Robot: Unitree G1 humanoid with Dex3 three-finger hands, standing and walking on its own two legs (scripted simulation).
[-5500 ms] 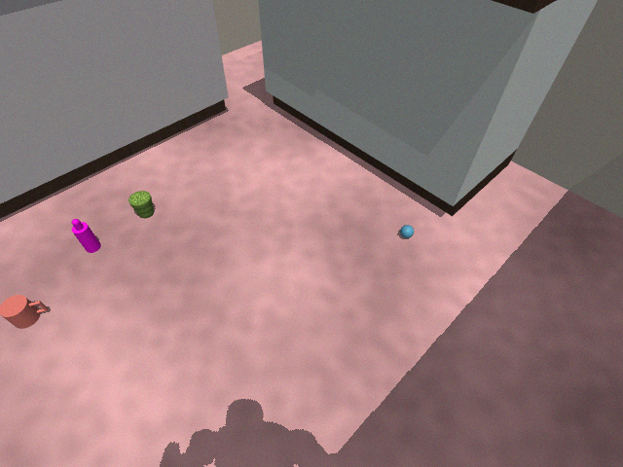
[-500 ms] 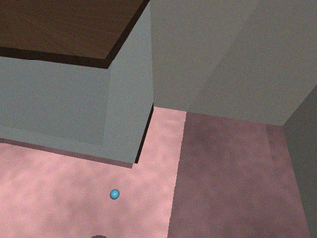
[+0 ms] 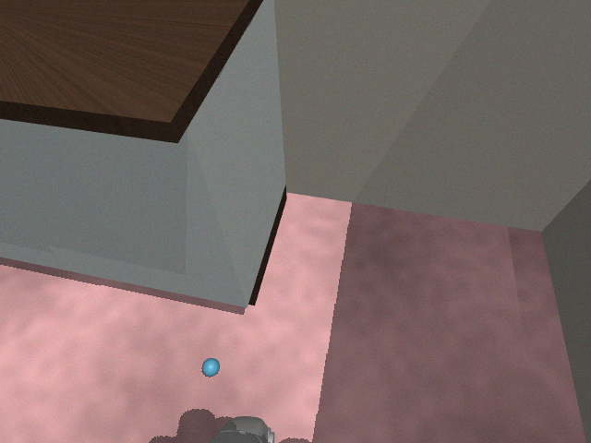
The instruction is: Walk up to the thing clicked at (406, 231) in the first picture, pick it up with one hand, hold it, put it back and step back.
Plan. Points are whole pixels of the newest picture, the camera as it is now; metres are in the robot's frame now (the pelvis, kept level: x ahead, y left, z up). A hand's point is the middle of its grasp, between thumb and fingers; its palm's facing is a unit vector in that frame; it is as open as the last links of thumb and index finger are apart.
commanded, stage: walk up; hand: left
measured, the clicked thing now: (211, 367) +0.38 +0.31 -0.75
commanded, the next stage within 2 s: stand in 1.74 s
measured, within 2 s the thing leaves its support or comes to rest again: neither
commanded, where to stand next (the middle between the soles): +0.00 +0.03 m, yaw -1 degrees
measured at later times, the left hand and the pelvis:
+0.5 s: hand out of the picture +0.08 +0.28 -0.18, palm faces -0.02 -0.91 -0.40, open 7.4 cm; pelvis -0.02 +0.01 -0.03, yaw -2 degrees
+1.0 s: hand out of the picture +0.01 +0.30 -0.16, palm faces +0.02 -0.94 -0.35, open 7.4 cm; pelvis -0.04 +0.02 -0.01, yaw +2 degrees
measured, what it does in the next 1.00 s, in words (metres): steps on the spot: left foot, then right foot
